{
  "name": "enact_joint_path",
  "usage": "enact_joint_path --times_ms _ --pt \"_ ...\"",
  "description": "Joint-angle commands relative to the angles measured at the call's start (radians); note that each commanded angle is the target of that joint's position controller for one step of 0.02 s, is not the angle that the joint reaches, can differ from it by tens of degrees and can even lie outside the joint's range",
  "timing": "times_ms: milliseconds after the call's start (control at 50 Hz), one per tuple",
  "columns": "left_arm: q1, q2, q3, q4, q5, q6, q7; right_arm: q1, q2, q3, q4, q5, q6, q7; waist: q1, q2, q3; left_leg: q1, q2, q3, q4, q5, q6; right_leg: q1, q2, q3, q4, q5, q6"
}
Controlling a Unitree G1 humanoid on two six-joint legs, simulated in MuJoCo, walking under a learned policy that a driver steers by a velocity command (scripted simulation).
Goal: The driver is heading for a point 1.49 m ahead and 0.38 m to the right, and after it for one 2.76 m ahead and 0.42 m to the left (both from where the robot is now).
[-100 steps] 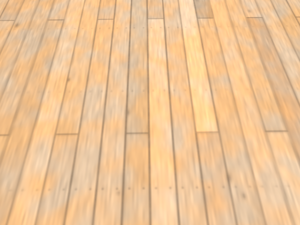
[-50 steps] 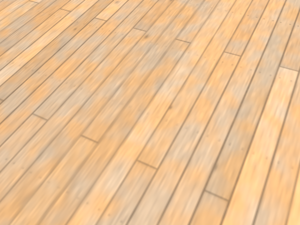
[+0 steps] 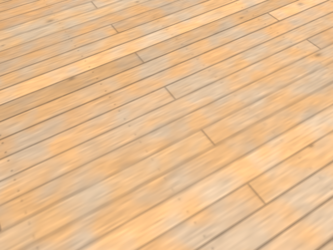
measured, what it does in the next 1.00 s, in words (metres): walks ahead: left foot, then right foot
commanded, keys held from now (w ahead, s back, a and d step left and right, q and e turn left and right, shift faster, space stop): no key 0.32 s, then w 0.68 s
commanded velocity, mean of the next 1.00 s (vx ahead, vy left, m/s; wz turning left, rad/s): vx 0.23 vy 0.00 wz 0.05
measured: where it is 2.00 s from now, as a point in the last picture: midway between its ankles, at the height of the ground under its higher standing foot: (200, 159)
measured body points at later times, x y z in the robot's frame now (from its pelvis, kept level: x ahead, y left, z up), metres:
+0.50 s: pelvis +0.03 +0.02 +0.00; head +0.03 +0.02 +0.45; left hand +0.12 +0.30 -0.12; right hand +0.13 -0.24 -0.12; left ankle -0.01 +0.14 -0.74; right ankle +0.01 -0.10 -0.72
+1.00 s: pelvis +0.22 -0.02 +0.00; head +0.26 -0.04 +0.44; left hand +0.16 +0.25 -0.13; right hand +0.47 -0.23 -0.09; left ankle +0.42 +0.12 -0.70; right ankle +0.06 -0.10 -0.74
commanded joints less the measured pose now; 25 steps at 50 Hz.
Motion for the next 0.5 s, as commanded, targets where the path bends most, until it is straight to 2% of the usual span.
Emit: enact_joint_path --times_ms 20,40,60,80,100,120,140,160,200,320,340,360,380,400,420,460,500 --pt "-0.018 0.171 0.038 -0.047 -0.020 -0.006 -0.001 0.037 -0.067 -0.015 -0.042 -0.004 -0.020 0.007 -0.027 -0.191 -0.116 0.151 -0.027 0.081 -0.354 0.219 0.039 0.077 -0.180 0.161 -0.064 0.368 -0.181" --pt "0.031 0.151 0.028 -0.028 -0.018 -0.016 -0.005 0.039 -0.092 -0.017 -0.044 -0.011 -0.021 0.005 -0.021 -0.151 -0.121 0.250 0.006 0.025 -0.415 0.324 0.070 0.017 -0.163 0.151 -0.054 0.296 -0.121" --pt "0.050 0.114 0.013 -0.032 0.014 -0.030 -0.013 0.058 -0.153 -0.025 -0.055 -0.019 -0.020 -0.004 0.002 -0.003 -0.167 0.360 0.146 -0.134 -0.387 0.556 0.113 -0.061 -0.100 0.083 0.047 0.145 -0.040" --pt "0.066 0.060 -0.003 -0.041 0.029 -0.040 -0.015 -0.012 -0.153 -0.018 -0.046 -0.036 -0.021 -0.002 0.061 0.191 -0.158 0.223 0.219 -0.187 -0.346 0.514 0.209 -0.037 -0.033 0.005 0.009 -0.075 0.023" --pt "0.007 0.104 0.001 -0.036 0.036 -0.038 -0.010 -0.056 -0.079 -0.002 -0.068 -0.035 -0.030 0.008 0.019 0.135 -0.130 0.158 0.180 -0.172 -0.362 0.362 0.226 0.021 -0.034 0.012 0.002 -0.037 0.055" --pt "-0.021 0.116 0.005 -0.034 0.033 -0.038 -0.011 -0.050 -0.054 0.006 -0.054 -0.043 -0.038 0.013 0.008 0.116 -0.112 0.146 0.141 -0.148 -0.366 0.267 0.195 0.032 -0.030 0.007 -0.009 0.024 0.062" --pt "-0.025 0.121 0.007 -0.023 0.028 -0.035 -0.007 -0.035 -0.074 0.002 -0.046 -0.044 -0.044 0.013 -0.004 0.100 -0.096 0.133 0.113 -0.129 -0.368 0.234 0.171 0.039 -0.025 -0.001 -0.001 0.051 0.063" --pt "-0.015 0.127 0.009 -0.019 0.026 -0.030 -0.004 -0.031 -0.081 0.003 -0.038 -0.039 -0.051 0.015 -0.003 0.105 -0.071 0.120 0.111 -0.131 -0.371 0.244 0.161 0.035 -0.029 0.005 -0.008 0.073 0.063" --pt "0.003 0.124 0.007 -0.004 0.019 -0.028 -0.002 -0.011 -0.069 0.010 -0.022 -0.033 -0.059 0.011 0.000 0.095 -0.053 0.109 0.100 -0.119 -0.362 0.276 0.151 0.044 -0.036 0.011 -0.022 0.093 0.059" --pt "0.032 0.120 0.007 0.049 0.016 -0.029 0.006 -0.010 -0.055 0.016 0.002 -0.030 -0.059 0.007 -0.002 0.030 -0.049 0.120 0.080 -0.102 -0.348 0.314 0.151 0.060 -0.041 0.009 -0.039 0.119 0.069" --pt "0.043 0.116 0.006 0.061 0.015 -0.028 0.008 0.004 -0.056 0.015 0.012 -0.028 -0.057 0.005 -0.006 0.032 -0.071 0.133 0.072 -0.099 -0.359 0.221 0.156 0.064 -0.026 -0.014 -0.024 0.064 0.070" --pt "0.042 0.113 0.006 0.068 0.009 -0.027 0.010 0.014 -0.071 0.009 0.018 -0.023 -0.052 0.002 -0.017 0.046 -0.065 0.133 0.075 -0.118 -0.382 0.056 0.174 0.035 0.001 -0.046 0.019 -0.027 0.068" --pt "0.028 0.113 0.007 0.065 0.003 -0.029 0.012 0.038 -0.103 -0.001 0.024 -0.017 -0.048 0.001 -0.038 0.078 -0.035 0.127 0.104 -0.177 -0.427 -0.147 0.209 -0.034 0.028 -0.076 0.087 -0.114 0.061" --pt "0.002 0.112 0.008 0.050 -0.004 -0.035 0.012 0.063 -0.131 -0.010 0.031 -0.013 -0.047 0.001 -0.057 0.117 0.012 0.125 0.160 -0.268 -0.484 -0.302 0.253 -0.130 0.038 -0.080 0.155 -0.167 0.048" --pt "-0.030 0.113 0.008 0.032 -0.012 -0.047 0.011 0.089 -0.148 -0.015 0.039 -0.008 -0.052 0.001 -0.075 0.149 0.057 0.113 0.215 -0.358 -0.530 -0.363 0.294 -0.200 0.027 -0.055 0.215 -0.208 0.027" --pt "-0.053 0.125 0.014 0.010 -0.029 -0.075 -0.002 0.117 -0.137 -0.014 0.055 -0.004 -0.076 -0.002 -0.081 0.186 0.083 0.168 0.295 -0.458 -0.557 -0.298 0.343 -0.330 -0.026 0.024 0.344 -0.296 -0.023" --pt "-0.040 0.126 0.013 0.012 -0.037 -0.099 -0.023 0.093 -0.120 -0.012 0.053 0.009 -0.090 -0.001 -0.062 0.146 0.058 0.229 0.299 -0.415 -0.541 -0.187 0.335 -0.345 -0.056 0.040 0.287 -0.309 -0.063"
Velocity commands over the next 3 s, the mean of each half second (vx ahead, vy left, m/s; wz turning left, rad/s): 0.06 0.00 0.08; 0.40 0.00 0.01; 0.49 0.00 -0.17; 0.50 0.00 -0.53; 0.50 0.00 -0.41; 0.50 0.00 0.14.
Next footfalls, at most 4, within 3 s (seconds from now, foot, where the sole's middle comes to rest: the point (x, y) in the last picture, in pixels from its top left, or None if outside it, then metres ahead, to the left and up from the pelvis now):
0.04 left None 0.03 0.14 -0.78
0.60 right None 0.10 -0.10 -0.78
1.10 left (158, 247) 0.47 0.10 -0.78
1.62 right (221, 183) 0.75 -0.17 -0.78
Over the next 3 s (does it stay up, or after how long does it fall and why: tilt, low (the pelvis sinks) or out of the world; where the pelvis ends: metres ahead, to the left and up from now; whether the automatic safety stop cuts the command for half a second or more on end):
stays up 1.25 -0.38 0.00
